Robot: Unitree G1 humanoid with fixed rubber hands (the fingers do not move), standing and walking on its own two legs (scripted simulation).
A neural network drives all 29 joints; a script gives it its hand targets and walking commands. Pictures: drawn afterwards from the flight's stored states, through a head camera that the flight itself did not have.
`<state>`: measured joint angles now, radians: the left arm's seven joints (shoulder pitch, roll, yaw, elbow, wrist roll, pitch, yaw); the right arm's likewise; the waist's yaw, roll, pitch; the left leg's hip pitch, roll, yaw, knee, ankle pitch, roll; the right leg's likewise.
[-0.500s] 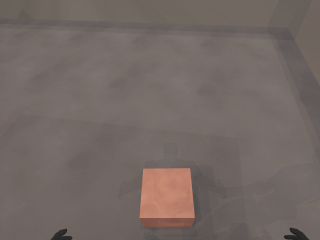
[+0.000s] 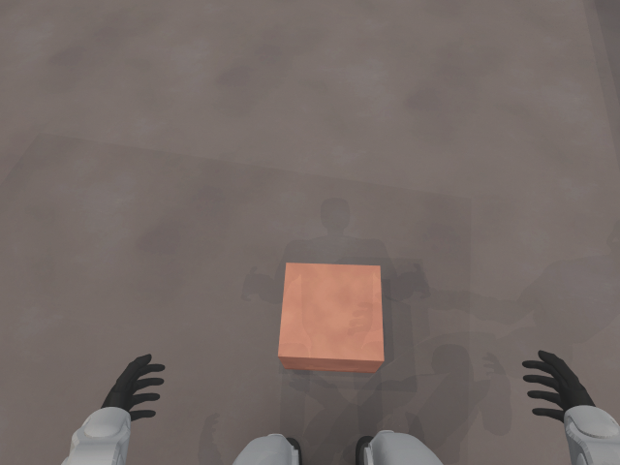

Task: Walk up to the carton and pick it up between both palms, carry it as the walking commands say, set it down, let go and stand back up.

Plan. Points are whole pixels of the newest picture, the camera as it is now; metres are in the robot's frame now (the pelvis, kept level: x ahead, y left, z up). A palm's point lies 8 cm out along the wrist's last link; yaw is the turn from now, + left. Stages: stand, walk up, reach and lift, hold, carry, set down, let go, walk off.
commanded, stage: reach and lift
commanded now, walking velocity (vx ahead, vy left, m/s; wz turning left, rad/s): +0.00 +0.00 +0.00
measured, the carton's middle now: (331, 319) +0.46 -0.01 -0.66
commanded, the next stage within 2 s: none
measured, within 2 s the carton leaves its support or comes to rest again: neither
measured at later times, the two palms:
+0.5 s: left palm (176, 333) +0.29 +0.25 -0.14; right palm (524, 345) +0.26 -0.29 -0.14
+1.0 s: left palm (214, 267) +0.43 +0.22 -0.20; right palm (472, 269) +0.41 -0.26 -0.19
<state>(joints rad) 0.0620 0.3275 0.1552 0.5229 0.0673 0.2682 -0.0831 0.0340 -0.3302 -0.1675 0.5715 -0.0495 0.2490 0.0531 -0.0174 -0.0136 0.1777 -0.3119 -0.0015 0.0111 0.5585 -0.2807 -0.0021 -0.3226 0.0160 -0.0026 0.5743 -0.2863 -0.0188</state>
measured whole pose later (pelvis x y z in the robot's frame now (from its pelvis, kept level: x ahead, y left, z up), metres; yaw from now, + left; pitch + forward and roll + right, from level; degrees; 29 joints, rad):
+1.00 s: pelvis -0.06 +0.00 -0.10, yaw +1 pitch +39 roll +1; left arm -1.05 0.37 0.26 0.93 -0.05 0.20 -0.03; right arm -1.01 -0.38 -0.28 0.90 0.09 0.19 0.05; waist -0.04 0.01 0.01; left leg -1.42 0.00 0.00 1.07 -0.32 -0.01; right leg -1.43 0.01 -0.02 1.08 -0.33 -0.03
